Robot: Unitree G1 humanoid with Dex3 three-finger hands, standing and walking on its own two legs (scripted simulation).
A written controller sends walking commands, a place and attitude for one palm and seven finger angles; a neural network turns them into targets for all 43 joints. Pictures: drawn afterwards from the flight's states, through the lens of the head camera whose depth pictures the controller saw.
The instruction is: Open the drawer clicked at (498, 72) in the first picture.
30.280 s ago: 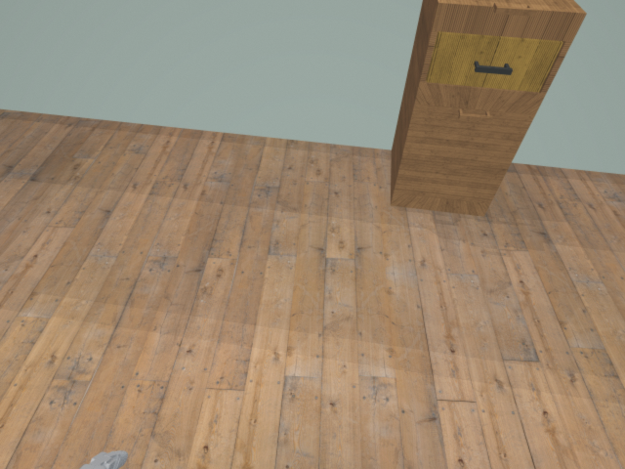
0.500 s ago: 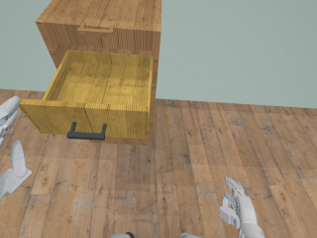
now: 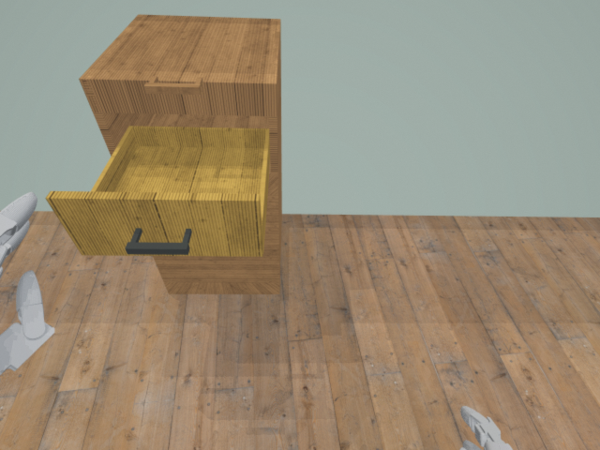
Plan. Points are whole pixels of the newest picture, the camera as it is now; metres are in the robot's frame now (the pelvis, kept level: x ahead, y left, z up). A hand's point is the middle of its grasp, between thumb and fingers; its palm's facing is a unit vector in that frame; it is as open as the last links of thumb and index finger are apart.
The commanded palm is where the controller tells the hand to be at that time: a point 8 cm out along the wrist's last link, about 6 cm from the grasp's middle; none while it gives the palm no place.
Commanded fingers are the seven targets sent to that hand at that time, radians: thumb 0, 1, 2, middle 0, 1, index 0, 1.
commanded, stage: stop stepping back and stand still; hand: left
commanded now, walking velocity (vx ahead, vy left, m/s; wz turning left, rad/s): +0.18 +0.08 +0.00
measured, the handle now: (160, 241) +0.51 +0.28 -0.07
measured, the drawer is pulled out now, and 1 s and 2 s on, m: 0.30 0.30 0.30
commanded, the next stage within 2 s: let the arm hang, fingers relaxed in 0.76 s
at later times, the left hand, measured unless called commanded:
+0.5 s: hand (23, 344) +0.18 +0.25 +0.18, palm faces +0.42 -0.78 -0.46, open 7.4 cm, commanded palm +0.11 +0.28 +0.18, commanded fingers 0.00 0.90 0.90 -0.20 -0.30 -0.20 -0.30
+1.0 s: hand (86, 412) +0.18 +0.27 -0.02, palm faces +0.15 -0.88 -0.45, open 7.3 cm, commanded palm none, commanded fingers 0.00 0.90 0.90 -0.20 -0.30 -0.20 -0.30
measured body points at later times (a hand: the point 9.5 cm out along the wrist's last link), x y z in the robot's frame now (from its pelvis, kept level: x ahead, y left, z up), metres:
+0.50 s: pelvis +0.00 +0.00 +0.00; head +0.01 +0.00 +0.45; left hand +0.15 +0.28 +0.20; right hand +0.18 -0.22 -0.08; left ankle -0.01 +0.12 -0.73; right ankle +0.02 -0.09 -0.73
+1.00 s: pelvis +0.00 +0.02 +0.00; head +0.01 -0.01 +0.45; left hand +0.17 +0.32 +0.01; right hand +0.17 -0.22 -0.12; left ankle -0.01 +0.12 -0.73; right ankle +0.02 -0.09 -0.73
